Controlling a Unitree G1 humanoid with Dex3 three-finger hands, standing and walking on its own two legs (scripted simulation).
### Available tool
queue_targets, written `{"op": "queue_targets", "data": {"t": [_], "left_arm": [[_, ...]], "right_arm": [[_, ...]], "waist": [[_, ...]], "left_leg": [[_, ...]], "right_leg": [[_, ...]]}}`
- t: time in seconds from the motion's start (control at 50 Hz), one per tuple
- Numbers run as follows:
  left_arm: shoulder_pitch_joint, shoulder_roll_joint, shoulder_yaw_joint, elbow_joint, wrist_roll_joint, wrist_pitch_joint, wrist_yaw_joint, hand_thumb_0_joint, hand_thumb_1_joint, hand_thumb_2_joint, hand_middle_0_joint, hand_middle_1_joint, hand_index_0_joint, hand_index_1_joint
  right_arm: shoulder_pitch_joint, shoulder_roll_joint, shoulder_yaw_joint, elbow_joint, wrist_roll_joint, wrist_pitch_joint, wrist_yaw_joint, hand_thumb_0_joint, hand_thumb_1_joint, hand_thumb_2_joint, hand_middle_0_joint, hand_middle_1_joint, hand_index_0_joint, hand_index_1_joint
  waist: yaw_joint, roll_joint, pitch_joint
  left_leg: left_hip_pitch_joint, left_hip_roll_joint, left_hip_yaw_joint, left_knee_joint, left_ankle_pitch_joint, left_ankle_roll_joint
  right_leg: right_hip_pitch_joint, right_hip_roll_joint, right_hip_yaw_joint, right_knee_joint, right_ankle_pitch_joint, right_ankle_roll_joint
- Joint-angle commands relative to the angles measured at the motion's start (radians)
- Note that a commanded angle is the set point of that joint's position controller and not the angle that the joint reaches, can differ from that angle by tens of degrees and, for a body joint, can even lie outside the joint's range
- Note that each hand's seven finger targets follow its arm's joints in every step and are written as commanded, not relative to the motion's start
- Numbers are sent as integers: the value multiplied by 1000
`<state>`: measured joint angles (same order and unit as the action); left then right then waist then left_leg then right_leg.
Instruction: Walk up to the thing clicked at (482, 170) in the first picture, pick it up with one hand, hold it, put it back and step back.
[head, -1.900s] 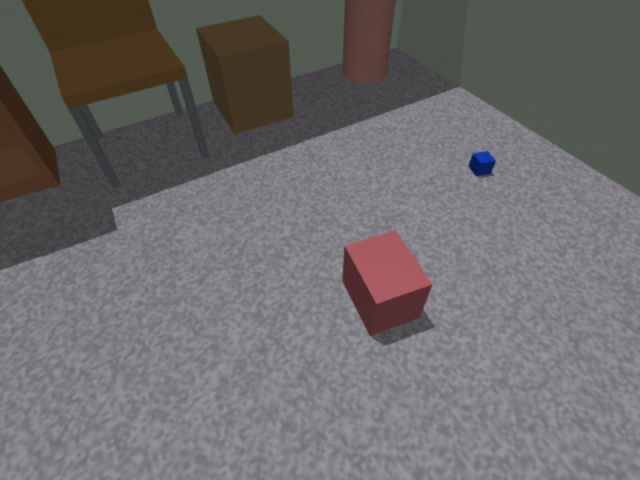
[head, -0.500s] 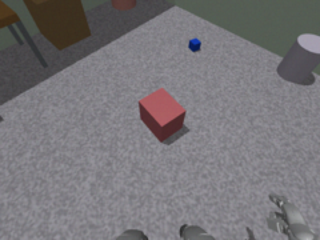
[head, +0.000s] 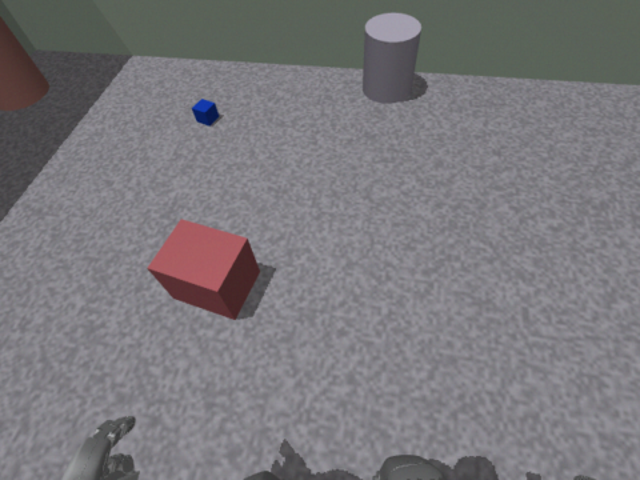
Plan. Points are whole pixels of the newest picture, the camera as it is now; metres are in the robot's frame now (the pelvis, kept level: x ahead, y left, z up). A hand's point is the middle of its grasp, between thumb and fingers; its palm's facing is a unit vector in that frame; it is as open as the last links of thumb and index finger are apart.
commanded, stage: walk up
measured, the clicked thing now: (205, 112) +1.72 +0.46 -0.72
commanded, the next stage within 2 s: none
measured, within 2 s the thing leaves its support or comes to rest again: neither
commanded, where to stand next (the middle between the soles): +0.07 -0.01 m, yaw -39 degrees
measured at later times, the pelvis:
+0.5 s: pelvis +0.04 +0.02 +0.00, yaw -21 degrees
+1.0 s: pelvis +0.02 -0.01 -0.01, yaw -33 degrees
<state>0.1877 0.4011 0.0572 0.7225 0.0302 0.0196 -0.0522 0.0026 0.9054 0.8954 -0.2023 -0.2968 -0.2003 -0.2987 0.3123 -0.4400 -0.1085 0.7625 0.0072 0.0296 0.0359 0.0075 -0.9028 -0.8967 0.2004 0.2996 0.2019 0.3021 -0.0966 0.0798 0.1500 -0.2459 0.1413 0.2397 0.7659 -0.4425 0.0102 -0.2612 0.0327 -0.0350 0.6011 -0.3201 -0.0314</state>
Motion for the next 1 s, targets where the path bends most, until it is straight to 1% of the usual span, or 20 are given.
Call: {"op": "queue_targets", "data": {"t": [0.0, 0.06, 0.22, 0.28, 0.3, 0.32, 0.34, 0.36, 0.42, 0.54, 0.6, 0.64, 0.7, 0.72, 0.74, 0.76, 0.78, 0.84, 0.9, 0.98], "left_arm": [[176, 304, 99, -84, -19, -26, 40, 0, 900, 900, -200, -300, -200, -300], [66, 233, 76, -104, -33, -23, 57, 0, 900, 900, -200, -300, -200, -300], [70, 236, 79, -161, 4, -7, 44, 0, 900, 900, -200, -300, -200, -300], [-2, 205, 67, -197, -14, 8, 49, 0, 900, 900, -200, -300, -200, -300], [14, 151, 51, -212, -26, 9, 52, 0, 900, 900, -200, -300, -200, -300], [83, 110, 42, -200, -23, 14, 57, 0, 900, 900, -200, -300, -200, -300], [155, 190, 53, -157, -11, 29, 69, 0, 900, 900, -200, -300, -200, -300], [184, 213, 53, -138, -8, 33, 71, 0, 900, 900, -200, -300, -200, -300], [134, 225, 83, -99, -14, 25, 46, 0, 900, 900, -200, -300, -200, -300], [151, 191, 73, -78, -26, 23, 14, 0, 900, 900, -200, -300, -200, -300], [137, 193, 69, -72, -21, 11, 20, 0, 900, 900, -200, -300, -200, -300], [189, 199, 73, -37, -19, -3, 32, 0, 900, 900, -200, -300, -200, -300], [259, 200, 86, 20, -9, -21, 46, 0, 900, 900, -200, -300, -200, -300], [249, 231, 98, 18, -1, -29, 51, 0, 900, 900, -200, -300, -200, -300], [212, 321, 117, -9, 14, -36, 56, 0, 900, 900, -200, -300, -200, -300], [153, 351, 111, -43, 13, -39, 60, 0, 900, 900, -200, -300, -200, -300], [133, 373, 111, -44, 9, -35, 63, 0, 900, 900, -200, -300, -200, -300], [73, 273, 83, -33, -6, -45, 75, 0, 900, 900, -200, -300, -200, -300], [118, 262, 76, -26, -5, -54, 79, 0, 900, 900, -200, -300, -200, -300], [155, 247, 70, -14, -7, -58, 85, 0, 900, 900, -200, -300, -200, -300]], "right_arm": [[-110, -170, -25, -178, 9, -41, -16, 0, -900, -900, 200, 300, 200, 300], [-46, -166, -22, -105, 12, -45, -6, 0, -900, -900, 200, 300, 200, 300], [-48, -123, -17, -111, -10, -56, -49, 0, -900, -900, 200, 300, 200, 300], [91, -115, -27, -72, -21, -69, -67, 0, -900, -900, 200, 300, 200, 300], [111, -173, -42, -79, -39, -74, -72, 0, -900, -900, 200, 300, 200, 300], [95, -251, -60, -95, -41, -77, -81, 0, -900, -900, 200, 300, 200, 300], [19, -253, -60, -117, -26, -73, -77, 0, -900, -900, 200, 300, 200, 300], [-43, -296, -69, -127, -16, -76, -75, 0, -900, -900, 200, 300, 200, 300], [-62, -186, -35, -143, -31, -80, -75, 0, -900, -900, 200, 300, 200, 300], [-24, -219, -35, -140, -32, -80, -55, 0, -900, -900, 200, 300, 200, 300], [-17, -251, -41, -151, -44, -71, -37, 0, -900, -900, 200, 300, 200, 300], [-55, -252, -42, -166, -41, -58, -31, 0, -900, -900, 200, 300, 200, 300], [-71, -215, -25, -157, -27, -37, -28, 0, -900, -900, 200, 300, 200, 300], [-57, -171, -10, -154, -18, -31, -30, 0, -900, -900, 200, 300, 200, 300], [-54, -110, 10, -170, -3, -26, -31, 0, -900, -900, 200, 300, 200, 300], [-127, -146, 3, -171, 0, -17, -45, 0, -900, -900, 200, 300, 200, 300], [-128, -183, -11, -158, -9, -18, -57, 0, -900, -900, 200, 300, 200, 300], [-64, -173, -6, -70, 6, -24, -45, 0, -900, -900, 200, 300, 200, 300], [-62, -176, 6, -49, -11, -27, -47, 0, -900, -900, 200, 300, 200, 300], [-95, -157, 18, -39, -21, -45, -47, 0, -900, -900, 200, 300, 200, 300]], "waist": [[179, -302, -197], [95, -220, -138], [108, -248, -109], [25, -179, -158], [8, -35, -188], [38, 179, -208], [87, 38, -215], [91, 118, -196], [91, 64, -121], [64, 102, -171], [46, 134, -180], [74, 144, -189], [123, 59, -190], [128, -66, -164], [118, -344, -100], [133, -299, -63], [135, -319, -51], [83, -277, -83], [114, -267, -149], [136, -262, -182]], "left_leg": [[-416, -96, -249, 392, -225, -57], [-390, -68, -249, 292, -44, -39], [-96, -143, -215, 36, 87, 4], [142, -154, -218, -219, 341, 20], [219, -39, -384, -327, 364, 55], [264, 265, -685, -394, 505, 135], [140, 343, -735, -419, 364, 190], [91, 399, -788, -438, 329, 276], [13, 176, -457, -400, 434, 166], [112, 123, -301, -382, 161, 166], [81, 186, -307, -370, 104, 209], [3, 211, -290, -296, 207, 207], [-114, 163, -213, -87, 274, 144], [-179, 111, -169, 43, 197, 95], [-377, -29, -114, 237, -11, 19], [-394, -85, -205, 331, -177, -5], [-331, -57, -254, 365, -197, -5], [-339, -59, -269, 354, -46, 4], [-315, -76, -258, 304, -26, -6], [-270, -84, -254, 108, -63, -3]], "right_leg": [[322, -369, 649, -234, 353, -343], [299, -190, 354, -209, 411, -192], [-65, -112, 355, -82, 571, -176], [-176, -67, 340, 77, 411, -95], [-240, 23, 305, 229, 281, -34], [-352, 157, 189, 466, -244, 17], [-279, 74, 206, 580, -274, 20], [-277, 44, 189, 659, -286, 26], [-261, 13, 206, 672, -170, 25], [-279, -12, 136, 433, -91, 55], [-219, -48, 58, 288, -166, 54], [-102, -42, 13, 201, -177, 42], [61, 4, -7, -35, -14, 7], [70, -31, 106, -129, -32, -20], [46, -243, 512, -220, -1, -114], [-67, -345, 644, -254, 24, -228], [-153, -376, 682, -247, 53, -263], [-24, -209, 415, -135, 208, -173], [35, -181, 430, -96, 211, -181], [104, -201, 434, -41, 367, -197]]}}
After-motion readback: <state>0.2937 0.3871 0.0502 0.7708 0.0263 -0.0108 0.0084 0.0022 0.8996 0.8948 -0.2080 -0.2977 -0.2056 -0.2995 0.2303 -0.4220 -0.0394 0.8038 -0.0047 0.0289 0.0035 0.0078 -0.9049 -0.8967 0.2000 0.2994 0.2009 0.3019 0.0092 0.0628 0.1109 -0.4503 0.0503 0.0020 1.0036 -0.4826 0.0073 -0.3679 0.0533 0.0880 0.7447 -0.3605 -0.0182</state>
